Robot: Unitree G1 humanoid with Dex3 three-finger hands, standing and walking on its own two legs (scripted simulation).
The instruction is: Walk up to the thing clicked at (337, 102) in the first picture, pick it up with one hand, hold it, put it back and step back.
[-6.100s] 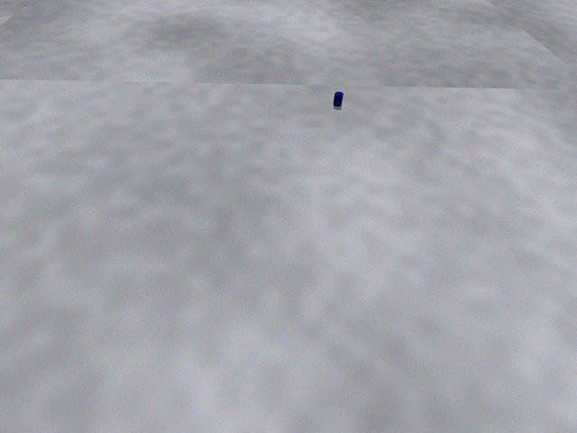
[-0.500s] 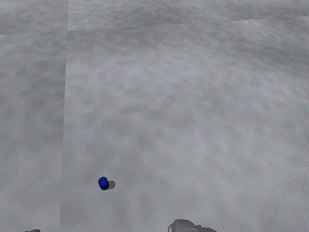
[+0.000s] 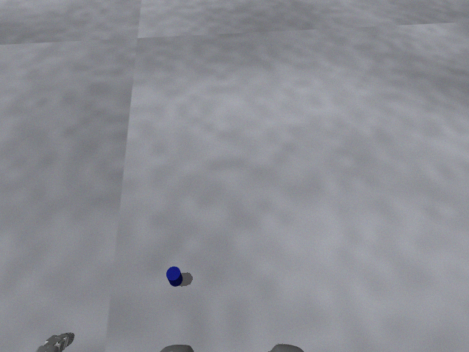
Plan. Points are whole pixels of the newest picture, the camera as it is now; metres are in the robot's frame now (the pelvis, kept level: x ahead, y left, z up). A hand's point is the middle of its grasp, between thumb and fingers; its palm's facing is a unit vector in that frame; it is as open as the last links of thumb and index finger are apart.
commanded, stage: walk up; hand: left
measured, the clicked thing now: (174, 276) +0.46 +0.24 -0.71
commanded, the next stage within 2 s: stand in 1.14 s
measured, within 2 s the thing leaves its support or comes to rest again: neither
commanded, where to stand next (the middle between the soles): +0.07 +0.00 m, yaw +1 degrees
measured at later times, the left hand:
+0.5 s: hand out of the picture +0.08 +0.27 -0.13, palm faces +0.04 -0.92 -0.38, open 7.4 cm
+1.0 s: hand out of the picture +0.10 +0.26 -0.13, palm faces +0.03 -0.94 -0.34, open 7.4 cm
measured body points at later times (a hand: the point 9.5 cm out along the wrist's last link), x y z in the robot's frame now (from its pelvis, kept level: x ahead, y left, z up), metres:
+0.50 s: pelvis +0.00 +0.00 +0.02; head +0.01 -0.01 +0.47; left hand +0.07 +0.32 -0.10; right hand +0.14 -0.28 -0.11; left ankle +0.03 +0.13 -0.72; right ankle +0.01 -0.14 -0.72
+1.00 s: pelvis +0.01 +0.00 +0.03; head +0.02 +0.01 +0.48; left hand +0.10 +0.31 -0.10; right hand +0.08 -0.30 -0.11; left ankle +0.03 +0.13 -0.72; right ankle +0.01 -0.14 -0.72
